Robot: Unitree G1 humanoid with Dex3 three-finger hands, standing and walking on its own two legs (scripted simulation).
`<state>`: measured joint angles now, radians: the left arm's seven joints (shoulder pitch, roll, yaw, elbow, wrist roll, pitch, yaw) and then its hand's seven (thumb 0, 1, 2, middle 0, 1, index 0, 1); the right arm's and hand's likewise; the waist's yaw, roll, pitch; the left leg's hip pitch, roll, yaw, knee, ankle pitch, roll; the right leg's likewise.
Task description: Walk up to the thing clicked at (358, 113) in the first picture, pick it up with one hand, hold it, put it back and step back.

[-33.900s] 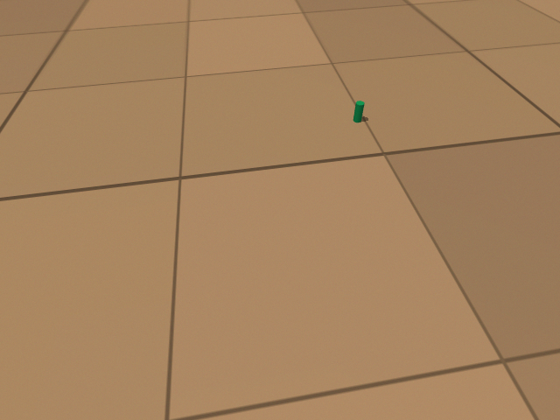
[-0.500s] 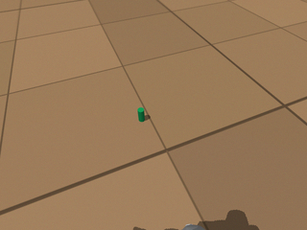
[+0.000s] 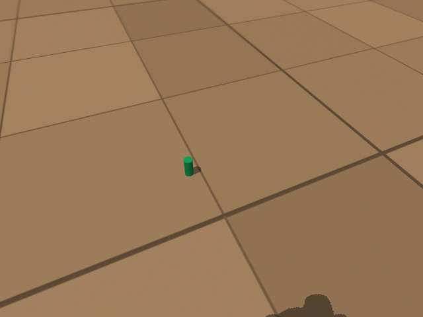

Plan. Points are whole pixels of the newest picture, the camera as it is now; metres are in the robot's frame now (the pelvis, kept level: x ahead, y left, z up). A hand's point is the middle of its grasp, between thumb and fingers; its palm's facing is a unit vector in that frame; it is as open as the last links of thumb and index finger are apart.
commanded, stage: step back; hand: left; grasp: from the side
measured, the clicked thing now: (188, 166) +1.04 +0.17 -0.70
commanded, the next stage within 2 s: stand in 0.30 s
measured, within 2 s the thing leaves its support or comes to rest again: neither
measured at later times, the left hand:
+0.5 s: hand out of the picture +0.12 +0.24 -0.13, palm faces -0.02 -0.94 -0.34, open 7.4 cm
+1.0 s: hand out of the picture +0.04 +0.24 -0.14, palm faces -0.01 -0.94 -0.35, open 7.4 cm
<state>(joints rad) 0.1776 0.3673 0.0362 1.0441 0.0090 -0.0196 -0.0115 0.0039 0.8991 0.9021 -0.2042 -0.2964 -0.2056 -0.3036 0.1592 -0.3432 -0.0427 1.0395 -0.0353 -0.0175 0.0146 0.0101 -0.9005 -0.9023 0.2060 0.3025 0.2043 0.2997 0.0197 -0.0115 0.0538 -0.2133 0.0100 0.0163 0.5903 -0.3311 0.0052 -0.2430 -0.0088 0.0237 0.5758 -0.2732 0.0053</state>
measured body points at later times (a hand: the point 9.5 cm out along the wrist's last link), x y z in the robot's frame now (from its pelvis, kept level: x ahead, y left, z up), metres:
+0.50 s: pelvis +0.01 +0.00 +0.02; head +0.02 -0.01 +0.46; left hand +0.12 +0.29 -0.11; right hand +0.11 -0.30 -0.12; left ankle -0.01 +0.12 -0.73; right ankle +0.02 -0.13 -0.73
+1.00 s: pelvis -0.02 -0.02 +0.02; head -0.01 -0.03 +0.47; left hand +0.04 +0.28 -0.11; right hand +0.05 -0.32 -0.12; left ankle -0.01 +0.12 -0.73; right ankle +0.02 -0.13 -0.73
